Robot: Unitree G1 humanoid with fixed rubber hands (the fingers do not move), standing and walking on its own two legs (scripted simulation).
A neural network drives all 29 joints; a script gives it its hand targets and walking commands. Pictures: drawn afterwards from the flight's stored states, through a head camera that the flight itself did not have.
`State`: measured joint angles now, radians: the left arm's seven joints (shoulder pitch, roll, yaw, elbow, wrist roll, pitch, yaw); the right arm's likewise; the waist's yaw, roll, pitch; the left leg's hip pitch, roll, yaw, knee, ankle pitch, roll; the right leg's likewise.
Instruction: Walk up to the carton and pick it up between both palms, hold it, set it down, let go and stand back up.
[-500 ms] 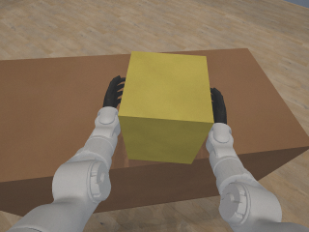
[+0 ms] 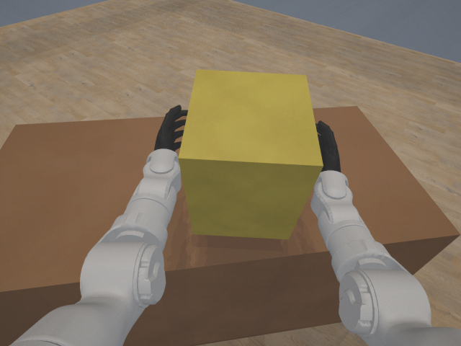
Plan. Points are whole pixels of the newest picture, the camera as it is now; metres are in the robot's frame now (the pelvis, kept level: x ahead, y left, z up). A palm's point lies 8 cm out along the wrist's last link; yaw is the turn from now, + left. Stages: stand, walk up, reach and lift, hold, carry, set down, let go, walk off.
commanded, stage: reach and lift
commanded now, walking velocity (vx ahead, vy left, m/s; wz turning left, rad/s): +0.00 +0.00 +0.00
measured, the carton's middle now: (245, 160) +0.43 +0.00 +0.09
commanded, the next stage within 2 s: hold in 1.98 s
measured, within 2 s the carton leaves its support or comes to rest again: neither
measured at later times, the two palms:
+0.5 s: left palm (161, 140) +0.39 +0.15 +0.17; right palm (334, 161) +0.37 -0.14 +0.15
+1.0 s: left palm (150, 136) +0.37 +0.16 +0.19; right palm (337, 146) +0.37 -0.13 +0.19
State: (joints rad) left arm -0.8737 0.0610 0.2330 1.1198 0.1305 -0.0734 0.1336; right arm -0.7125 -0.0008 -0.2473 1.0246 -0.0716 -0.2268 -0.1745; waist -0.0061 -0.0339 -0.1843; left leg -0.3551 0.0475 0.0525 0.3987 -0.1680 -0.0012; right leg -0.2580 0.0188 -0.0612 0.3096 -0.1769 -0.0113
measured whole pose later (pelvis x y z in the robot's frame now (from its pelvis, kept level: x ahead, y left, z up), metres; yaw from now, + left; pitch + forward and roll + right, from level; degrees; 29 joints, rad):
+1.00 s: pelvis -0.02 +0.00 +0.00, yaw +2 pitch -5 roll -1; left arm -0.76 0.03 0.28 0.38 0.24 0.65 0.05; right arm -0.77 -0.05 -0.04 0.65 0.18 0.29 -0.21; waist -0.08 -0.06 -0.01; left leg -0.14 0.02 0.01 0.36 -0.14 0.00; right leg -0.04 0.01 -0.08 0.30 -0.18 -0.01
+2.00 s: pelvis -0.02 +0.00 +0.00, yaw +1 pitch -5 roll -1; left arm -0.75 0.03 0.30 0.26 0.22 0.80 0.05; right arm -0.80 -0.08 0.00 0.54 0.29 0.47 -0.25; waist -0.10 -0.03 -0.05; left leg -0.12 0.02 0.00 0.37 -0.16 0.00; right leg -0.03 0.01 -0.05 0.31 -0.19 -0.01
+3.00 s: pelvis +0.00 +0.00 +0.00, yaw +1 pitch -4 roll -1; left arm -0.78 0.04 0.30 0.27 0.19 0.87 0.06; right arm -0.87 -0.14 0.05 0.55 0.39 0.58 -0.30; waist -0.09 -0.02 -0.11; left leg -0.15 0.02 -0.02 0.40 -0.20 0.00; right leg -0.03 0.03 -0.03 0.29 -0.20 -0.01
